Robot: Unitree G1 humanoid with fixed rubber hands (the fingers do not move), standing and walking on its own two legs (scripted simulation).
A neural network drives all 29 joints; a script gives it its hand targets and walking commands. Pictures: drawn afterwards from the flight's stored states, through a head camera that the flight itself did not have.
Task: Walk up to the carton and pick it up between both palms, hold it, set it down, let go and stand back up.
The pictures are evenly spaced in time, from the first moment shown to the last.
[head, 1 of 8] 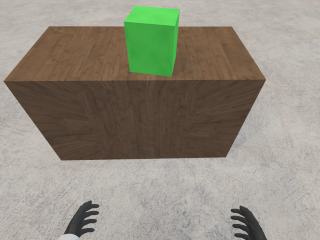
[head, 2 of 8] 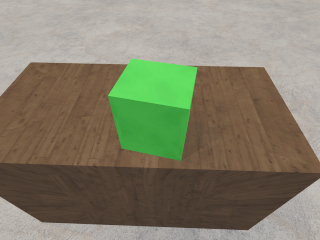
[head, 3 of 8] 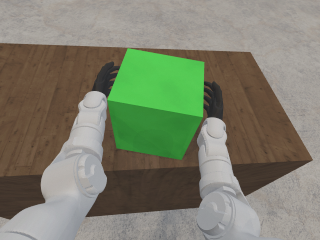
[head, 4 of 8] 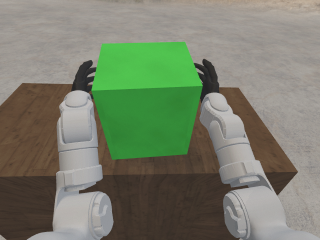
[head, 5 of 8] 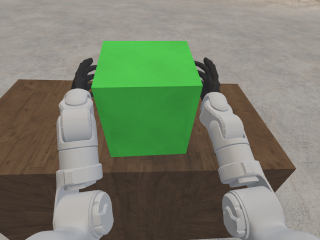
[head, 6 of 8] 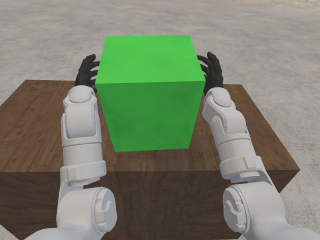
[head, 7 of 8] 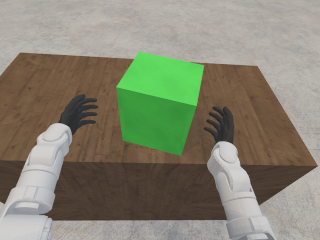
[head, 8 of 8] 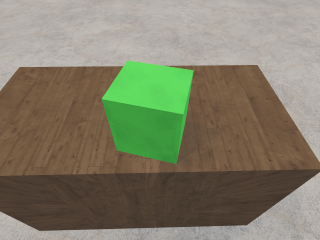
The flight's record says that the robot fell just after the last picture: no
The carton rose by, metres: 0.16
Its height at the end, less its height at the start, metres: +0.00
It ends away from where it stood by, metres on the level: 0.01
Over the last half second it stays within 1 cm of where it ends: yes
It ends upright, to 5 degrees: yes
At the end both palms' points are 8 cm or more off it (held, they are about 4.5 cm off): yes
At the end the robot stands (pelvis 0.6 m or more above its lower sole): yes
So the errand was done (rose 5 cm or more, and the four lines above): yes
